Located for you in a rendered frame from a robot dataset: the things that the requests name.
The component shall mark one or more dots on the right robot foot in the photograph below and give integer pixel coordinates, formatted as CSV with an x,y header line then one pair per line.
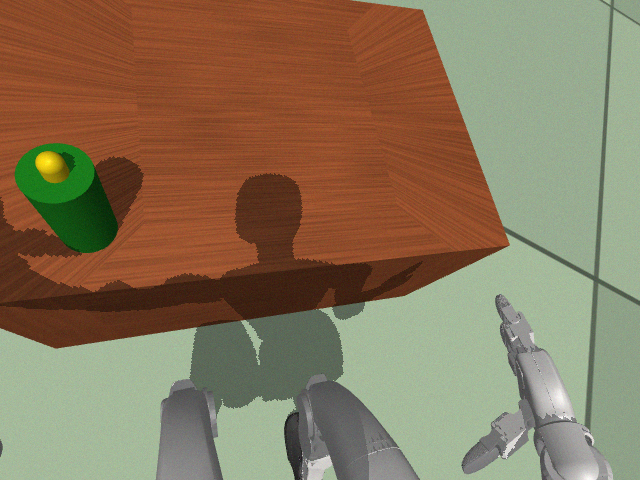
x,y
293,447

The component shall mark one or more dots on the right robot hand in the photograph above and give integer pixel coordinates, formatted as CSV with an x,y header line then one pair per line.
x,y
544,397

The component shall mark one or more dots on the right robot arm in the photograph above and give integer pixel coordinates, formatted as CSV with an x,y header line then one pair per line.
x,y
566,452

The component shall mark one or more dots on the bottle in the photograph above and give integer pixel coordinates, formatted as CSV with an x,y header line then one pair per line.
x,y
62,184

